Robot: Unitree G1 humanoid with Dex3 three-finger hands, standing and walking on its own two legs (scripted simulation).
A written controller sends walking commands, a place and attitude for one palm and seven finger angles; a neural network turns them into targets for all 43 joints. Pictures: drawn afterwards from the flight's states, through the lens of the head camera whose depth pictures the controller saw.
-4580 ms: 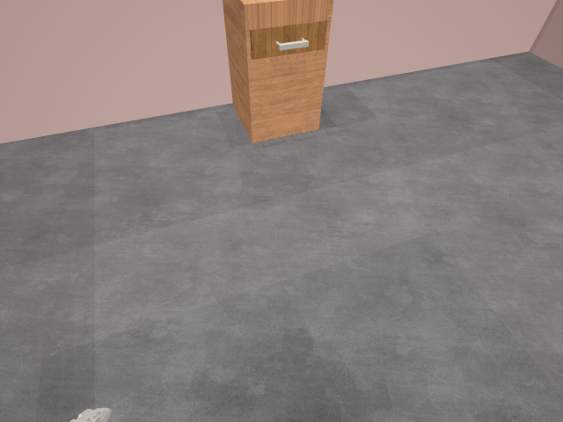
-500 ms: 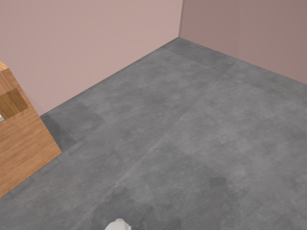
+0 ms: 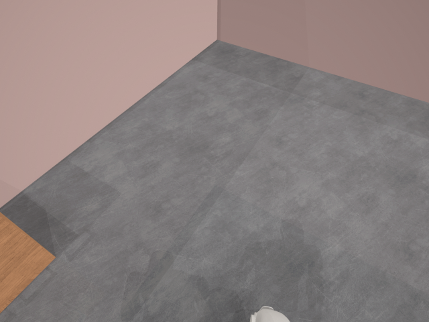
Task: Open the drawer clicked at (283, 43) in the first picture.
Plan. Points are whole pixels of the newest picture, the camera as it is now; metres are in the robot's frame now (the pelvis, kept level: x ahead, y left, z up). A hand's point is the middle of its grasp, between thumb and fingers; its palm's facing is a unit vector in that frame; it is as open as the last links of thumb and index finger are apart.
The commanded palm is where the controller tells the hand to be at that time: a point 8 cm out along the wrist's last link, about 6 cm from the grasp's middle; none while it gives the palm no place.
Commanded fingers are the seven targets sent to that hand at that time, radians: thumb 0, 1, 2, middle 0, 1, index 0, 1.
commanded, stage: turn to face it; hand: left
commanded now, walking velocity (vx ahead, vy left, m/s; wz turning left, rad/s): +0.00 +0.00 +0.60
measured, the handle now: out of the picture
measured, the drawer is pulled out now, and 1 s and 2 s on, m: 0.00 0.00 0.00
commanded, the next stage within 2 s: take the last steps up to it in 1.66 s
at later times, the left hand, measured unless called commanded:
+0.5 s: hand out of the picture +0.11 +0.22 -0.20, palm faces +0.30 -0.94 -0.19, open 7.3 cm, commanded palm none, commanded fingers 0.00 0.90 0.90 -0.20 -0.30 -0.20 -0.30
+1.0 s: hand out of the picture +0.09 +0.19 -0.14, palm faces +0.53 -0.79 -0.31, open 7.4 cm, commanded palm none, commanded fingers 0.00 0.90 0.90 -0.20 -0.30 -0.20 -0.30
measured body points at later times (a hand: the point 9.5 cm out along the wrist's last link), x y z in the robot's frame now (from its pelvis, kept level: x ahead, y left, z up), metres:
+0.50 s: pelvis +0.07 +0.01 -0.02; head +0.09 +0.04 +0.42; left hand +0.10 +0.27 -0.18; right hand +0.22 -0.23 -0.15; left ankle +0.08 +0.11 -0.74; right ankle +0.11 -0.13 -0.73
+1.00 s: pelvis +0.10 -0.04 -0.01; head +0.15 -0.05 +0.44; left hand +0.06 +0.23 -0.12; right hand +0.31 -0.22 -0.17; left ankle +0.05 +0.08 -0.69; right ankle +0.16 -0.14 -0.74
